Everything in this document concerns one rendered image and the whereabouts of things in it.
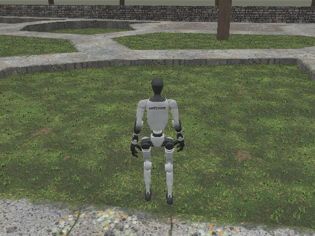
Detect humanoid robot torso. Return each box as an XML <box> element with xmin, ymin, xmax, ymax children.
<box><xmin>146</xmin><ymin>98</ymin><xmax>169</xmax><ymax>148</ymax></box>

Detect robot right hand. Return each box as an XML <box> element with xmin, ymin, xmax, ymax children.
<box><xmin>174</xmin><ymin>140</ymin><xmax>185</xmax><ymax>152</ymax></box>

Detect robot left hand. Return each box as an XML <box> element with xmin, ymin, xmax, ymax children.
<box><xmin>130</xmin><ymin>144</ymin><xmax>142</xmax><ymax>157</ymax></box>

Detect robot right upper arm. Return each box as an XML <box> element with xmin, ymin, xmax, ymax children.
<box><xmin>168</xmin><ymin>99</ymin><xmax>180</xmax><ymax>126</ymax></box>

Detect robot right forearm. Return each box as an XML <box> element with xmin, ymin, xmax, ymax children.
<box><xmin>174</xmin><ymin>120</ymin><xmax>184</xmax><ymax>141</ymax></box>

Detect right robot shin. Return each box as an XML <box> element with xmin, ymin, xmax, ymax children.
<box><xmin>166</xmin><ymin>164</ymin><xmax>173</xmax><ymax>198</ymax></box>

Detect robot left forearm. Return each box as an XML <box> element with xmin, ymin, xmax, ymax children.
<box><xmin>131</xmin><ymin>120</ymin><xmax>141</xmax><ymax>145</ymax></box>

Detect robot left upper arm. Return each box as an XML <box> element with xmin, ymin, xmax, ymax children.
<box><xmin>136</xmin><ymin>99</ymin><xmax>147</xmax><ymax>127</ymax></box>

